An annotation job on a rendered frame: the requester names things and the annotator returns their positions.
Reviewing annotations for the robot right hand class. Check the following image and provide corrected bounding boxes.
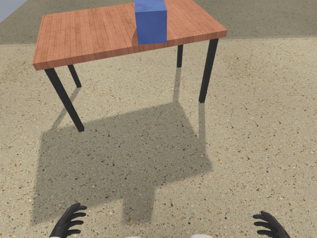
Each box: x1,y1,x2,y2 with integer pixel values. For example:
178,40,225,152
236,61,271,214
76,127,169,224
253,211,290,238

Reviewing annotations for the carton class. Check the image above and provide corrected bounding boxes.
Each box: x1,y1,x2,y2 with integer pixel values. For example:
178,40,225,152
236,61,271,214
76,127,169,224
134,0,167,45

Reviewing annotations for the robot left hand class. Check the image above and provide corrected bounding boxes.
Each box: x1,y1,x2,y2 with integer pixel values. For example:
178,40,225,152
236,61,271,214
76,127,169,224
49,202,87,238

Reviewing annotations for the table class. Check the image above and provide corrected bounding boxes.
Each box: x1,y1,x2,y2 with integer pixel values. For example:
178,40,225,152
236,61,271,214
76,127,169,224
32,0,227,132

